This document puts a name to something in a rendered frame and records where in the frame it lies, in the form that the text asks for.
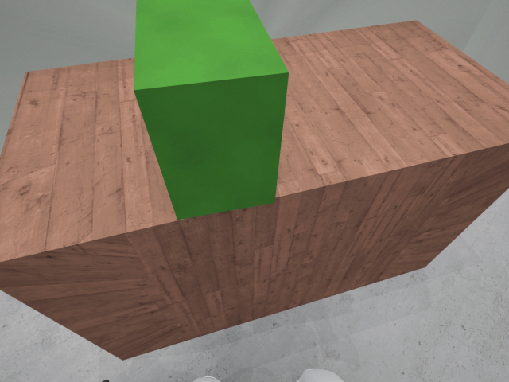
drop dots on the pedestal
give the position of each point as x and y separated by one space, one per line
393 143

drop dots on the carton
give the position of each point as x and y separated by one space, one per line
211 88

